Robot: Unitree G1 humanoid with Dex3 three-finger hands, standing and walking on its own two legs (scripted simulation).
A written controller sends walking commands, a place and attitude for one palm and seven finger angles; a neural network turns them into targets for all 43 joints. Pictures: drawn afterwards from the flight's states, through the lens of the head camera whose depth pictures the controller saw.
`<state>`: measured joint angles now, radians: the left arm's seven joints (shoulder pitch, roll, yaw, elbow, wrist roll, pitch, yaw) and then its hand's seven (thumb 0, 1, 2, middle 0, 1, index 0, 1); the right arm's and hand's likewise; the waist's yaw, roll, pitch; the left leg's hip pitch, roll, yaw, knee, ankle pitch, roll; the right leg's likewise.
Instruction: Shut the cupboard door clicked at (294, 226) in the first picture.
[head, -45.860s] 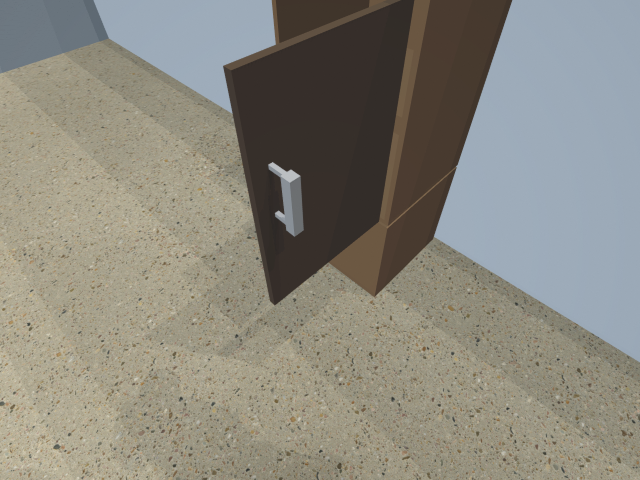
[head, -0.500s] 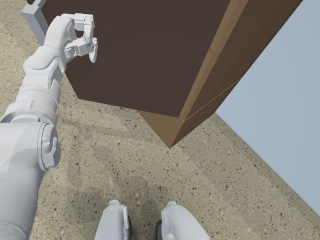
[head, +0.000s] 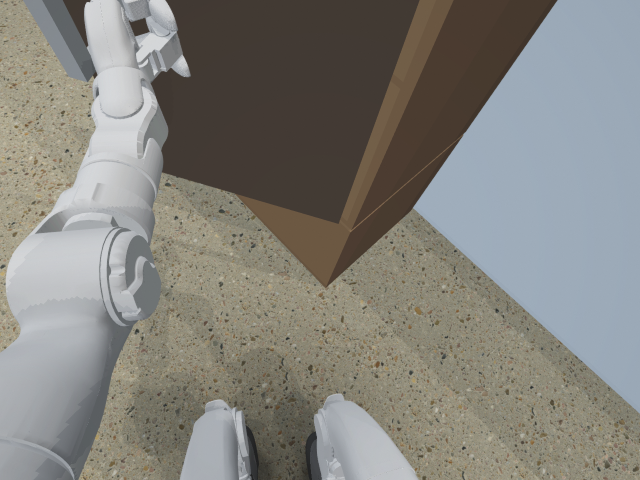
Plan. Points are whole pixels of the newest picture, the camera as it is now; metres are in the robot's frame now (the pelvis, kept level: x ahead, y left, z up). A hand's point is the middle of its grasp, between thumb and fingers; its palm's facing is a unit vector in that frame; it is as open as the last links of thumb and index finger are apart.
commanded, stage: pull the fist back off the door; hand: left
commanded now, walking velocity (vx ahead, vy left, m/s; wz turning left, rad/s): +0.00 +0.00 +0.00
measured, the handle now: (66, 10) +0.65 +0.20 +0.12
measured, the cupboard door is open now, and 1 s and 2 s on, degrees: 31 31 31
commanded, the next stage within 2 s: draw the hand back to the body in 0.66 s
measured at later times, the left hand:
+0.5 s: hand (187, 105) +0.52 +0.08 +0.11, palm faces +0.09 -1.00 -0.04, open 3.1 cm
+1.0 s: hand (146, 116) +0.47 +0.10 +0.15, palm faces +0.13 -0.99 -0.07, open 3.1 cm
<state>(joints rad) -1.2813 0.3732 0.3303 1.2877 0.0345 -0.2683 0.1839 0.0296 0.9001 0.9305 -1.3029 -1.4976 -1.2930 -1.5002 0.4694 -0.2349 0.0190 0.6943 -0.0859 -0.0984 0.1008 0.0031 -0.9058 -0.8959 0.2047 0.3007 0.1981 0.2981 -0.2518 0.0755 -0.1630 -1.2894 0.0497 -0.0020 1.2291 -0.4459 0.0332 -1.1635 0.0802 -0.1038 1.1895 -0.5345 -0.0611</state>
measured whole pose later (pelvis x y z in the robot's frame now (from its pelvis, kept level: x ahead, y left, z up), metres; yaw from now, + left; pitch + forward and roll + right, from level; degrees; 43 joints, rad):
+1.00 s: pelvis +0.02 -0.02 +0.06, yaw +1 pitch +16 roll +1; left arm -0.59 0.18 0.21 0.81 -0.06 -0.42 0.10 0.02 0.90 0.90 -1.30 -1.50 -1.29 -1.50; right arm 0.39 -0.23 -0.02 0.63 0.01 0.05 0.06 0.01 -0.91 -0.90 0.20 0.30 0.20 0.30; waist -0.09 0.05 -0.16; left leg -0.83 0.03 0.06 0.94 -0.39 0.01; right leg -0.76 0.07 -0.03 0.98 -0.50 -0.07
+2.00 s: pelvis +0.03 +0.02 +0.12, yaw +3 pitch -4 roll -1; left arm 0.48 0.39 0.33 -0.38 -0.10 -0.01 0.10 0.02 0.89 0.90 -0.42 -0.52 -0.41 -0.53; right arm 0.21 -0.23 0.04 0.62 0.05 0.00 -0.05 0.01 -0.90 -0.90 0.21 0.30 0.20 0.30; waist 0.05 0.07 0.00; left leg -0.15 -0.04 0.04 0.41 -0.19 0.06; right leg -0.03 0.02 -0.03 0.36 -0.26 -0.01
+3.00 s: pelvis +0.01 +0.03 +0.11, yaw +2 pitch +1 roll -2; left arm 0.57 0.46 0.39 -0.45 -0.09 -0.11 0.14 0.02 0.89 0.90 -0.22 -0.30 -0.21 -0.30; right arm 0.18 -0.24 0.00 0.55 0.04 0.07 -0.09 0.01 -0.91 -0.90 0.20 0.30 0.20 0.30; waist -0.01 0.03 -0.04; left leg -0.36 -0.03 0.05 0.54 -0.20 0.07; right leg -0.25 0.03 -0.03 0.51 -0.27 0.00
